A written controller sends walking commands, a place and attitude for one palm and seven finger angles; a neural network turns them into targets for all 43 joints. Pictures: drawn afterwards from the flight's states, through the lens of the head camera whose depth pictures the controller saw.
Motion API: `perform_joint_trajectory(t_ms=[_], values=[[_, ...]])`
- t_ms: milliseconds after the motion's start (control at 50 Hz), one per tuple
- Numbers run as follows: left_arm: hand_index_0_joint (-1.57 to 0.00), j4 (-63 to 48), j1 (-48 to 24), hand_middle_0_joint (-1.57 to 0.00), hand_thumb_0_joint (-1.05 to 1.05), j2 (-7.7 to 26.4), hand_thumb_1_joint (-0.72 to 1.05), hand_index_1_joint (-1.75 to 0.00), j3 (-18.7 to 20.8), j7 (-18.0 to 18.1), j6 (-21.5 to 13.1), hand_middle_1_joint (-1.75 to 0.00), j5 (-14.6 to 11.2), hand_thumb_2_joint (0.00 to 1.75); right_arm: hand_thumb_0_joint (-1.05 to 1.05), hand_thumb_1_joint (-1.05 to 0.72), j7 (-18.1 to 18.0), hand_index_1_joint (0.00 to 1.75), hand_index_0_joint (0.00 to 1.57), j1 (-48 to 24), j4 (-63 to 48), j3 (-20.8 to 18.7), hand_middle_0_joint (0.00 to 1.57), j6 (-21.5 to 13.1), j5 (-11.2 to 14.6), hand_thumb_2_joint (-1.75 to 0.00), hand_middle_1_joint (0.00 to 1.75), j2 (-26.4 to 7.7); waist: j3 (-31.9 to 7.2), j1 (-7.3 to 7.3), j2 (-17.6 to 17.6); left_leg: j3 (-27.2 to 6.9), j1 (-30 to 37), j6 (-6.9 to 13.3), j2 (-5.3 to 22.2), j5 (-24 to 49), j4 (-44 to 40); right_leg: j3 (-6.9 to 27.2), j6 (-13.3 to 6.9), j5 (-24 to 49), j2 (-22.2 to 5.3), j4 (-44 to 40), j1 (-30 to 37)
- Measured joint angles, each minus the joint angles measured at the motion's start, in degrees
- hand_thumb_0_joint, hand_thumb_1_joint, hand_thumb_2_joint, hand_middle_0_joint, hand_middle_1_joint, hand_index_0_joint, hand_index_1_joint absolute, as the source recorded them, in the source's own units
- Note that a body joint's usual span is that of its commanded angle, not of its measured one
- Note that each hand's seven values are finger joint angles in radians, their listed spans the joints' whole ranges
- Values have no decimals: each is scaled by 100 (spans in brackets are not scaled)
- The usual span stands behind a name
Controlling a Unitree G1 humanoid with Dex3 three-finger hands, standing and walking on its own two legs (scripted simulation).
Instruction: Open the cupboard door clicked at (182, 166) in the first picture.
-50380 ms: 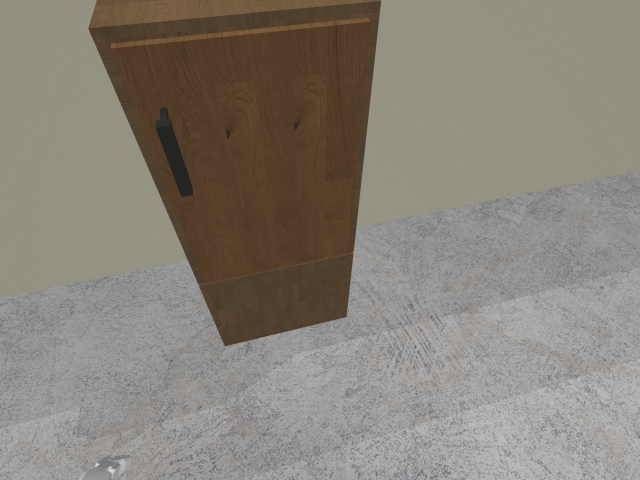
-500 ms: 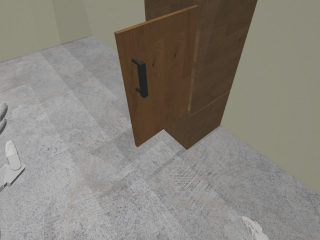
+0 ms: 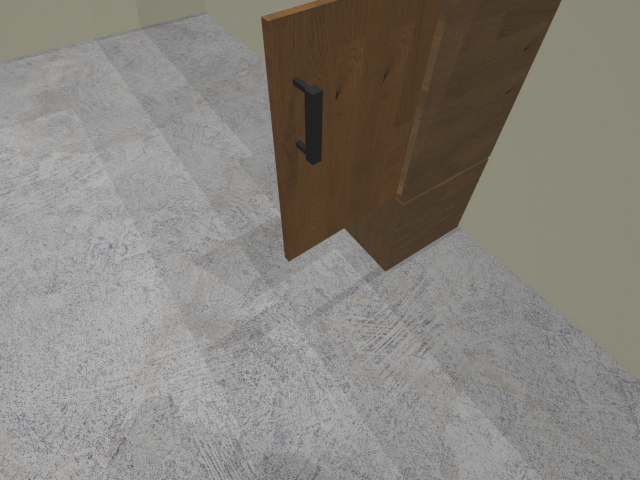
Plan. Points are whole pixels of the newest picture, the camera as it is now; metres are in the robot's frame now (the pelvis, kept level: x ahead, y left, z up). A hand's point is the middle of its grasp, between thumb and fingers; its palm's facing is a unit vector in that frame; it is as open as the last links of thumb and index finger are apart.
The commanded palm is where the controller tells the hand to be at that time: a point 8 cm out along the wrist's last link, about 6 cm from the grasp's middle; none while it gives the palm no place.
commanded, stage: let the arm hang, fingers relaxed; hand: left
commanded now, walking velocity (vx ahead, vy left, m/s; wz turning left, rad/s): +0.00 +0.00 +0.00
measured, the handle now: (306, 122) +0.66 +0.06 +0.06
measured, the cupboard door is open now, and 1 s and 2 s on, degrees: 93 93 93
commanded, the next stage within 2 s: look to check the result in 0.64 s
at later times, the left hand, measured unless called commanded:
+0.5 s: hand out of the picture +0.07 +0.23 -0.15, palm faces -0.03 -0.95 -0.30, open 7.4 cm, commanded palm none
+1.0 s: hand out of the picture +0.10 +0.24 -0.14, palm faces -0.05 -0.94 -0.33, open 7.4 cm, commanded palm none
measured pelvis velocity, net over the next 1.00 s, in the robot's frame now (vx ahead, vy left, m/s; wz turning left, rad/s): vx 0.02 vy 0.01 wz -0.02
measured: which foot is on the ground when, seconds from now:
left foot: down 0.00-1.00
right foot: down 0.00-1.00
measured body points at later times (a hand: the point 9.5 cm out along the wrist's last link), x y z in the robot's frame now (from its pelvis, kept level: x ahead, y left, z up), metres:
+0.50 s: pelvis +0.00 +0.01 +0.01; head +0.01 +0.00 +0.46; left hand +0.07 +0.28 -0.12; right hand +0.03 -0.25 -0.15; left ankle -0.01 +0.11 -0.73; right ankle +0.04 -0.08 -0.73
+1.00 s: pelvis +0.02 +0.01 +0.02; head +0.05 -0.01 +0.46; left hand +0.11 +0.29 -0.12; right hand +0.07 -0.27 -0.14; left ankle -0.01 +0.11 -0.73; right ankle +0.04 -0.08 -0.73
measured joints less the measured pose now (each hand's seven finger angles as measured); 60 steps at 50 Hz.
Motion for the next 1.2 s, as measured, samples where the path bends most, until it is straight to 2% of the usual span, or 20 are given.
perform_joint_trajectory(t_ms=[80, 260, 720, 1200], values=[[-20, 427, -126, -21, -1, 123, 95, -30, -23, -9, 17, -30, -12, 90, 1, -91, -10, 30, 20, -74, 243, 37, 20, -33, -14, -90, 30, -54, -53, 80, 18, 96, 227, 21, -28, 195, -395, 107, 50, 302, -10, -503, 253], [-20, 929, -457, -20, 1, 193, 92, -30, -80, -52, -58, -30, -5, 90, 0, -91, 45, 30, 20, -303, 549, 67, 20, -120, -9, -90, 30, -163, -178, 81, 161, 175, 548, 99, -146, 477, -927, 203, 123, 483, -110, -837, 475], [-20, 1096, -927, -20, 1, 281, 91, -30, -132, -66, -165, -30, -13, 90, 0, -91, 52, 30, 20, -572, 856, 89, 20, -180, 7, -90, 30, -444, -73, -27, 84, 209, 844, 90, -155, 534, -1280, 253, 133, 457, -107, -1005, 674], [-20, 1085, -1063, -20, 1, 484, 91, -30, -142, -59, -203, -30, -19, 90, 0, -91, 64, 30, 20, -904, 777, 110, 20, -189, 25, -90, 30, -603, -86, 6, 119, 138, 1033, 6, -70, 485, -1482, 189, 64, 359, -22, -1152, 850]])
